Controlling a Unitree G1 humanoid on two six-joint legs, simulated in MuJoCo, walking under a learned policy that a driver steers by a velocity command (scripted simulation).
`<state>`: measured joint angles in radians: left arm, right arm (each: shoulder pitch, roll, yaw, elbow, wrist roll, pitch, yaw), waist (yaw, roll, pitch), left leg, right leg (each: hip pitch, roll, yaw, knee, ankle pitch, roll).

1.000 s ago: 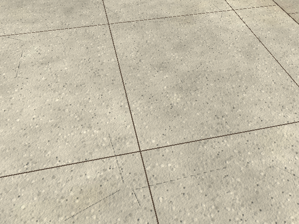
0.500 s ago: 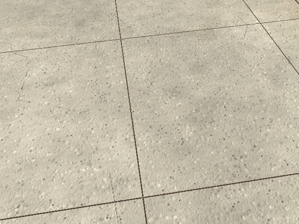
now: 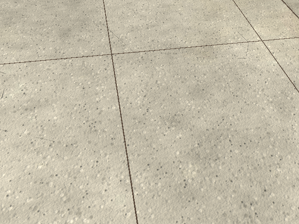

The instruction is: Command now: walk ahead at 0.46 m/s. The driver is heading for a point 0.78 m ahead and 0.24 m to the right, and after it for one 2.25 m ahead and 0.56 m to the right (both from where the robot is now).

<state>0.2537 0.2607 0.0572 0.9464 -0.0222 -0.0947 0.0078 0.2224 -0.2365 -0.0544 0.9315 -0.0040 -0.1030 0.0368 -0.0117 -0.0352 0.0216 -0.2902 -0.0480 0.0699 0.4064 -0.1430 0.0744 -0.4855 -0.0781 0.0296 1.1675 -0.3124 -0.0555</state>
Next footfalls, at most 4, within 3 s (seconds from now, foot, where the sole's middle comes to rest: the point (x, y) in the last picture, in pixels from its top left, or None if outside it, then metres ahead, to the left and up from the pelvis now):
0.32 right None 0.26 -0.14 -0.78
0.58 left None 0.21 0.11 -0.78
1.38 left None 0.32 0.06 -0.78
1.84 right None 0.36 -0.31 -0.78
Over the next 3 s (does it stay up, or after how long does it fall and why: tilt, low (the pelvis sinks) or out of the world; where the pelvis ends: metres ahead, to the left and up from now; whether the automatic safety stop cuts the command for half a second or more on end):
stays up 0.90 -0.43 0.00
